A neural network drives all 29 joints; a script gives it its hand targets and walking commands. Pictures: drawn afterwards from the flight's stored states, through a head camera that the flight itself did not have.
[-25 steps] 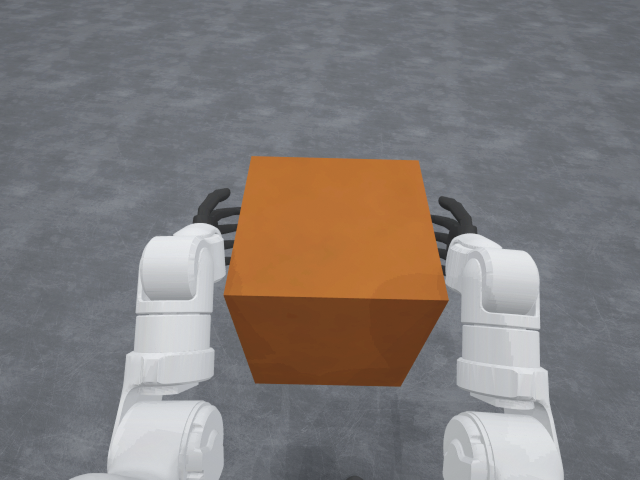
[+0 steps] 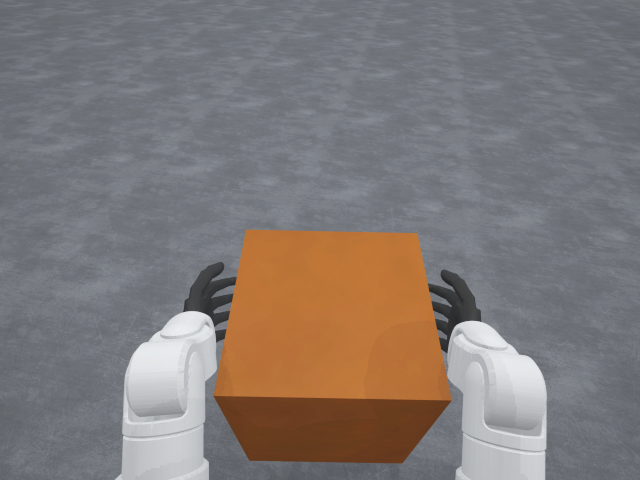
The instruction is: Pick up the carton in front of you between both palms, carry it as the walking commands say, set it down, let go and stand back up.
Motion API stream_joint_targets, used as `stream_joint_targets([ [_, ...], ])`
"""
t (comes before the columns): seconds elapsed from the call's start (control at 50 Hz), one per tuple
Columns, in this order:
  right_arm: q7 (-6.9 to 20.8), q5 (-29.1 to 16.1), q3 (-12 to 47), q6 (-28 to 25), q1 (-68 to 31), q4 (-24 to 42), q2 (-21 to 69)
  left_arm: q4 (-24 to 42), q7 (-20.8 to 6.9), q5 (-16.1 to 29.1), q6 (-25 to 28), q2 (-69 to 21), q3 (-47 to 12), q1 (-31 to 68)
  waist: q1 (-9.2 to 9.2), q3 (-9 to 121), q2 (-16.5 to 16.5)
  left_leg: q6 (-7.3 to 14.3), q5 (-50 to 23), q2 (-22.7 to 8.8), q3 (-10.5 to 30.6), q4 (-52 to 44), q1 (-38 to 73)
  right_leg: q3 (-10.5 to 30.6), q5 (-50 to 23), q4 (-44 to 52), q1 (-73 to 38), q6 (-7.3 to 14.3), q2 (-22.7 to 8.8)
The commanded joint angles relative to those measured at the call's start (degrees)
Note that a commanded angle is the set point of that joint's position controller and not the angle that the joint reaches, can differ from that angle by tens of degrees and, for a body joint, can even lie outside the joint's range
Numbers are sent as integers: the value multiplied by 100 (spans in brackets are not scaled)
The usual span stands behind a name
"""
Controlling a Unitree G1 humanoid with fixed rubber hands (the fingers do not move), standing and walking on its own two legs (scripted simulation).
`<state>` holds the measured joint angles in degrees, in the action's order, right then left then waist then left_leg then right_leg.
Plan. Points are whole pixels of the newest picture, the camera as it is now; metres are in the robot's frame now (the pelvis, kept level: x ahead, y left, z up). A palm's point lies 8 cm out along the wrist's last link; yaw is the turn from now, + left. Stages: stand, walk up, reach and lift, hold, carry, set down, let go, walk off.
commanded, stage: carry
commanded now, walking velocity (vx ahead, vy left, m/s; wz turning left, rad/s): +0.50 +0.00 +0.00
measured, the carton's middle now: (328, 353) +0.28 +0.00 +0.03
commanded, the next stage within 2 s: none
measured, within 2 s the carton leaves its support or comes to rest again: neither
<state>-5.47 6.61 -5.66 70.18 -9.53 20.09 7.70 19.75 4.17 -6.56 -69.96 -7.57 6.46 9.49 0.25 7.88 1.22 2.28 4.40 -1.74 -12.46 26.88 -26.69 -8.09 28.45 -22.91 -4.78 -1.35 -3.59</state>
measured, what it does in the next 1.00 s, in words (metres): walks ahead: right foot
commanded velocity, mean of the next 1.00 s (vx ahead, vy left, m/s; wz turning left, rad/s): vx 0.46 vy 0.00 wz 0.00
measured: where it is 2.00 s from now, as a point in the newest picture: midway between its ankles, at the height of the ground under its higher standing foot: (322, 324)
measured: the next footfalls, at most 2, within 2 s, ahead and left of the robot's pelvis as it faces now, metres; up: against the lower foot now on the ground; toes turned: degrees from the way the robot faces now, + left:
right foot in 0.52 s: +0.52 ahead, -0.12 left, +0.00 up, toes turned -11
left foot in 1.04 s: +0.86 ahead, +0.11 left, +0.00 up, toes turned +4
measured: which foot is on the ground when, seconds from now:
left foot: down 0.00-0.56, up 0.58-1.00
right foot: down 0.00-0.02, up 0.04-0.50, down 0.52-1.00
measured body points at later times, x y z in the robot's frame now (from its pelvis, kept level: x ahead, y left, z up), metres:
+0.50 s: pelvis +0.31 -0.01 +0.01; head +0.29 -0.01 +0.46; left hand +0.59 +0.14 +0.10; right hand +0.58 -0.16 +0.10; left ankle +0.13 +0.09 -0.72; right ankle +0.47 -0.12 -0.71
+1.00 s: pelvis +0.65 +0.00 +0.01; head +0.63 -0.01 +0.46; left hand +0.92 +0.15 +0.11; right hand +0.92 -0.15 +0.11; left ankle +0.80 +0.11 -0.70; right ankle +0.48 -0.11 -0.72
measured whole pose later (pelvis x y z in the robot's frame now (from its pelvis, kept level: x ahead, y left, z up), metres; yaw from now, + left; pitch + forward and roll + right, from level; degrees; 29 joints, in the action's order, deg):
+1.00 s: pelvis +0.65 +0.00 +0.01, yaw +1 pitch +3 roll +0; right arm -5.2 6.6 -5.0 69.7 -7.3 23.9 7.4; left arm 22.5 4.4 -6.2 -68.9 -7.5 4.9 7.7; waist 0.2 6.4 -0.3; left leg 0.5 0.3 -4.6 -10.7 28.8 -31.5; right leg -11.2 21.6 -13.5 -5.5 -1.7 -2.7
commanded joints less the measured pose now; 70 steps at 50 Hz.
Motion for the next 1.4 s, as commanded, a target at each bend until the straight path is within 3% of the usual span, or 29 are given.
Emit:
stream_joint_targets([
  [0.0, 1484, -2111, 3779, 103, -2341, -288, 4728, 184, -1419, 2282, -215, -4690, -4028, 2631, -213, 1535, -1306, 869, 2003, -1902, 3346, -859, 3894, -228, -2417, -3705, 3135, -72, 116],
  [0.02, 1504, -2191, 3795, 79, -2284, -386, 4922, 168, -1438, 2298, -207, -4711, -4022, 2734, -187, 1392, -1830, 1170, 1422, -2312, 4535, -1629, 3988, 340, -168, -4614, 4175, -33, 507],
  [0.04, 1526, -2273, 3833, 45, -2451, -252, 5070, 84, -1449, 2325, -156, -4936, -4091, 2850, -157, 1278, -1348, 1106, 853, -2199, 3869, -1443, 3728, 755, -161, -5141, 4347, 129, 95],
  [0.08, 1574, -2366, 3940, -57, -2605, -167, 5448, 42, -1458, 2321, -11, -5277, -4131, 2815, -122, 1182, -388, 719, 531, -1887, 2774, -1420, 2897, 880, -825, -4731, 4112, 272, -381],
  [0.12, 1608, -2423, 4014, -142, -2634, -128, 5578, -79, -1429, 2280, 107, -5530, -4174, 2636, -77, 1127, -586, 440, 1110, -1613, 2036, -1729, 2361, 723, -1393, -4038, 3775, 210, -427],
  [0.24, 1681, -2456, 4055, -222, -2428, -34, 5211, -97, -1300, 2140, 252, -5398, -4215, 2338, -97, 678, -739, 509, 881, -1401, 1279, -2176, 2662, 236, -2137, -2278, 4315, -89, -413],
  [0.42, 1553, -2261, 3835, 20, -2203, 71, 4727, 211, -1289, 2254, -58, -4890, -4138, 2392, -158, -37, -981, 385, -1376, -1239, 567, -1684, 3303, -288, -2804, -669, 4079, 168, -97],
  [0.48, 1545, -2287, 3889, 73, -2363, 140, 4720, 155, -1306, 2252, -102, -4876, -4062, 2356, -41, 392, -1054, 125, -3051, -1101, 95, -445, 3205, -772, -2575, -232, 2459, 294, 334],
  [0.5, 1543, -2287, 3918, 89, -2384, 165, 4697, 85, -1317, 2233, -95, -4878, -4012, 2274, 54, 830, -763, -31, -2966, -841, -156, 684, 2683, -893, -2254, -157, 1206, 298, 479],
  [0.52, 1550, -2300, 3938, 103, -2461, 200, 4658, 41, -1329, 2201, -85, -4860, -3959, 2187, 183, 1349, -95, -208, -1481, -670, -65, 2062, 1602, 471, -1375, 55, -64, 411, -477],
  [0.54, 1548, -2361, 4069, 125, -2604, 348, 4829, -169, -1360, 2158, -14, -4919, -3937, 2209, 132, 1883, 1565, -456, 654, 75, 240, 3811, -204, 3244, -894, 603, -1363, 1303, -1991],
  [0.56, 1569, -2357, 4077, 78, -2647, 296, 4874, -173, -1380, 2252, 31, -5148, -3979, 2105, 104, 1654, 1496, -319, 2112, 210, 948, 4612, -923, 3694, -2064, 1049, -1215, 1380, -2054],
  [0.62, 1585, -2359, 4198, -161, -2576, 155, 5422, 88, -1437, 2372, 206, -5628, -4131, 2374, 63, 1477, 186, -78, 1429, -512, 1300, 4403, -1003, 1924, -3410, 749, -342, 898, -1654],
  [0.66, 1544, -2287, 4217, -282, -2362, 96, 5584, 152, -1474, 2418, 282, -5693, -4182, 2346, 31, 1455, 400, -129, 1046, -553, 1102, 3800, -659, 1305, -2880, 997, 127, 701, -1448],
  [0.8, 1391, -2131, 4283, -384, -2086, 301, 5389, 353, -1577, 2470, 317, -5272, -4199, 2102, 42, 675, 657, -380, 128, -507, 527, 1706, -1143, 469, -2703, 1501, 157, 827, -1150],
  [0.94, 1414, -2263, 4135, -8, -2174, 447, 4746, 385, -1410, 2250, 20, -4667, -3997, 1981, 69, -44, 754, -148, -484, -259, 123, 198, -643, -64, -3937, 1189, -34, 635, -1066],
  [0.98, 1438, -2292, 4065, 67, -2180, 384, 4663, 387, -1377, 2225, -51, -4609, -3988, 2069, 18, 210, 759, -112, -588, 52, -158, -95, 376, -416, -5267, 210, 13, 410, -915],
  [1.0, 1450, -2277, 4021, 86, -2150, 328, 4643, 409, -1368, 2235, -85, -4588, -3987, 2140, -81, 520, 512, -133, -839, 283, -389, -470, 1398, -688, -5435, -727, 296, 191, -644],
  [1.02, 1470, -2261, 3958, 105, -2206, 340, 4594, 404, -1364, 2226, -102, -4541, -3993, 2220, -165, 904, 137, -119, -1530, -257, 161, -432, 2565, -613, -4207, -1759, 1078, -20, -447],
  [1.04, 1501, -2199, 3868, 96, -2302, 183, 4546, 505, -1343, 2337, -165, -4681, -4129, 2487, -205, 1819, -1185, 765, -2845, -1915, 2314, -45, 4542, -312, -2229, -3562, 2826, -272, 3],
  [1.06, 1515, -2275, 3861, 64, -2033, 14, 4743, 470, -1357, 2314, -170, -4647, -4095, 2389, -209, 2019, -1792, 1203, -3734, -2294, 3212, -622, 4526, 43, 208, -4680, 3481, -279, 512],
  [1.08, 1531, -2346, 3862, 15, -2118, 166, 4868, 397, -1366, 2318, -116, -4888, -4166, 2444, -163, 1939, -1479, 1169, -4017, -2229, 2710, -653, 4187, 591, 322, -5067, 3596, -159, 264],
  [1.12, 1571, -2388, 3914, -91, -2308, 273, 5317, 525, -1362, 2335, 23, -5209, -4245, 2675, -132, 1766, -770, 726, -3825, -1933, 1761, -763, 3533, 831, -161, -4235, 3500, 33, -193],
  [1.14, 1578, -2395, 3924, -139, -2378, 277, 5445, 525, -1351, 2353, 72, -5386, -4312, 2733, -83, 1623, -770, 482, -3314, -1731, 1412, -930, 3136, 811, -400, -3432, 3235, 43, -324],
  [1.18, 1594, -2403, 3939, -190, -2337, 355, 5475, 489, -1311, 2318, 160, -5533, -4351, 2505, -36, 1663, -815, 379, -2923, -1490, 922, -1076, 2701, 493, -535, -2371, 2577, -21, -121],
  [1.26, 1638, -2361, 3930, -213, -2026, 434, 5296, 551, -1248, 2196, 211, -5414, -4359, 2190, -102, 1661, -1072, 504, -2872, -1383, 511, -863, 2718, 93, -1205, -972, 2270, -75, 42],
  [1.32, 1629, -2310, 3922, -150, -2016, 380, 5107, 569, -1273, 2205, 119, -5226, -4309, 2198, -58, 1441, -863, 239, -1655, -1133, 290, -610, 2243, -102, -2753, 162, 1610, -100, -81],
  [1.36, 1616, -2210, 3901, -100, -1987, 154, 4974, 437, -1333, 2199, 4, -5059, -4231, 2203, -60, 1236, -600, -65, -466, -1001, 327, -418, 1614, 157, -3365, 306, 993, -100, -578],
  [1.38, 1604, -2152, 3887, -69, -1998, 39, 4897, 340, -1369, 2196, -54, -4947, -4172, 2268, -106, 1108, -223, -193, 230, -849, 320, -248, 1299, 500, -4244, 49, 893, -33, -985],
])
